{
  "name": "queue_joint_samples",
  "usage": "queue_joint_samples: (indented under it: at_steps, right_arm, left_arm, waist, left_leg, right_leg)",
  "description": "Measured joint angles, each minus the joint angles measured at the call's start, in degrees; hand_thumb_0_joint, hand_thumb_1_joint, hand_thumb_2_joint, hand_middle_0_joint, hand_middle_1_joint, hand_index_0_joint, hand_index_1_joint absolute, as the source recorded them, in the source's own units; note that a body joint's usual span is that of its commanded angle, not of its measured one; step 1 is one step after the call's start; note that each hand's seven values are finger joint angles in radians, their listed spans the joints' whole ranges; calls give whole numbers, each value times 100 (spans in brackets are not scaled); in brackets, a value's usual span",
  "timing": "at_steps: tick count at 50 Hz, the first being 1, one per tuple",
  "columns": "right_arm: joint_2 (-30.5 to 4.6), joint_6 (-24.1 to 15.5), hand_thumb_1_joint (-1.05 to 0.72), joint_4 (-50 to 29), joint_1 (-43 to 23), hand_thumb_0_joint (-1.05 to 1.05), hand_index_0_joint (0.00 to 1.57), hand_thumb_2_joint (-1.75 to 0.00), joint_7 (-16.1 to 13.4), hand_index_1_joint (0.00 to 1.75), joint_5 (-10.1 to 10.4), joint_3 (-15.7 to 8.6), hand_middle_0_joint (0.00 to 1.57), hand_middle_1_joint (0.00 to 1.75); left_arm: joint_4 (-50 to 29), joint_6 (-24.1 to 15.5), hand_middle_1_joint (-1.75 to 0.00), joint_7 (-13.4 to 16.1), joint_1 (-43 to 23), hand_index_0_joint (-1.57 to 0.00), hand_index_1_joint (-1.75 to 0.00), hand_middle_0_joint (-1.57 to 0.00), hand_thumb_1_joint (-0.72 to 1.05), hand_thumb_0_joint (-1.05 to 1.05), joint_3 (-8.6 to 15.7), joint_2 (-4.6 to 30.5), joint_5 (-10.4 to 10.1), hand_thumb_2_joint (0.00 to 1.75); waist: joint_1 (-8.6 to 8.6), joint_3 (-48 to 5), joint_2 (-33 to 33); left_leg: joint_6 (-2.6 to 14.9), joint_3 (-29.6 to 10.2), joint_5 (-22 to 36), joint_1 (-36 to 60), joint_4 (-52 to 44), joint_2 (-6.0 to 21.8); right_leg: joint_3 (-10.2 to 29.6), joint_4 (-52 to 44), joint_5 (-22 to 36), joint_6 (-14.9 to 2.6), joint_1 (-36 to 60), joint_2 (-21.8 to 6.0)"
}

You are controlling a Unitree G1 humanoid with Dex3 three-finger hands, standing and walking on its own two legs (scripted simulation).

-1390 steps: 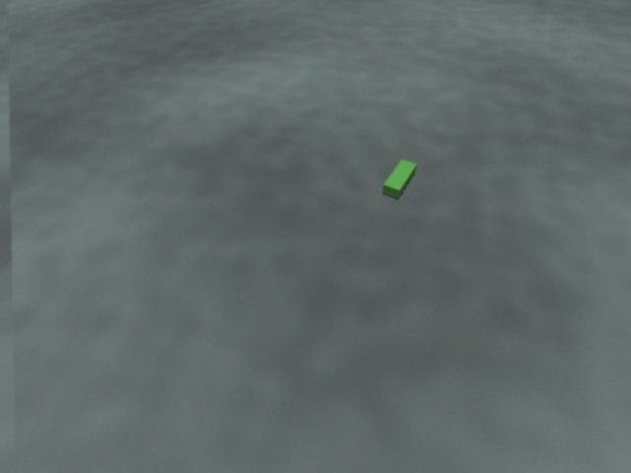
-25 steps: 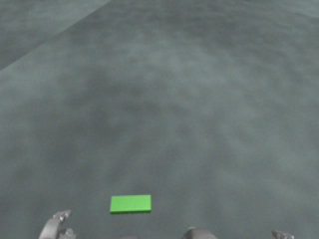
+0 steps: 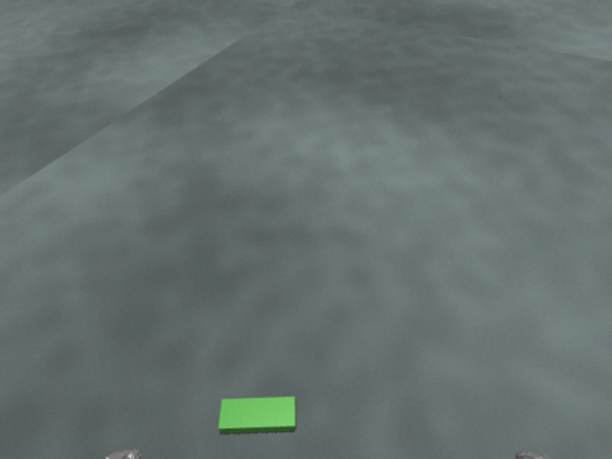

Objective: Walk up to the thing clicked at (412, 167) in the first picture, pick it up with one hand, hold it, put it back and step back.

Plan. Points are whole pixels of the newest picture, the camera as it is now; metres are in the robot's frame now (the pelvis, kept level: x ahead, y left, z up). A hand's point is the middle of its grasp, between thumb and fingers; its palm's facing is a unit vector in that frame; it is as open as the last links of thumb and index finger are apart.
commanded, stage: walk up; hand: left
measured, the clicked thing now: (258, 414) +0.36 +0.20 -0.75
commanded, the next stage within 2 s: stand in 0.88 s
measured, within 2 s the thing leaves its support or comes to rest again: neither
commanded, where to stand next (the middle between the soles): +0.03 +0.01 m, yaw +1 degrees
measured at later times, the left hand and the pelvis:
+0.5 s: hand out of the picture +0.05 +0.26 -0.16, palm faces +0.01 -0.95 -0.32, open 7.4 cm; pelvis -0.01 +0.01 +0.00, yaw +0 degrees
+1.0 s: hand out of the picture +0.08 +0.26 -0.15, palm faces +0.00 -0.94 -0.34, open 7.4 cm; pelvis +0.00 +0.00 +0.00, yaw +0 degrees
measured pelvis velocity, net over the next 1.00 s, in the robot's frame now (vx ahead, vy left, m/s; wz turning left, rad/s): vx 0.00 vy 0.00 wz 0.00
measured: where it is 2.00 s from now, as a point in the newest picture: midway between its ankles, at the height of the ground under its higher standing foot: outside the picture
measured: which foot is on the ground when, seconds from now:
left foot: down 0.00-1.00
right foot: down 0.00-1.00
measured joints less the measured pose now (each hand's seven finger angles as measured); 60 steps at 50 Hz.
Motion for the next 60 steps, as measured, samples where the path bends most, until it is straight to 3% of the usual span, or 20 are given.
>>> queue_joint_samples:
  at_steps: [18,45,60]
  right_arm:
    - [50,0,-90,359,126,0,20,-90,0,30,-62,-53,21,30]
    - [70,-9,-90,305,-129,0,20,-90,-13,30,-33,-50,21,30]
    - [23,30,-90,316,72,0,20,-90,12,30,-65,-45,21,30]
  left_arm:
    - [341,6,-30,-21,171,-21,-30,-21,90,0,97,12,44,90]
    - [290,-21,-30,25,64,-21,-30,-20,90,0,45,-14,43,90]
    - [210,-93,-30,43,225,-21,-30,-21,90,0,-54,50,58,90]
  waist:
    - [19,-82,-107]
    - [20,-91,-45]
    - [-2,-79,-26]
  left_leg:
    - [26,11,256,-26,-314,-10]
    - [38,-4,213,13,-368,-50]
    - [19,5,153,92,-403,-44]
  right_leg:
    - [8,-422,317,35,22,-8]
    - [-10,-403,226,56,39,-50]
    - [-4,-355,125,38,75,-46]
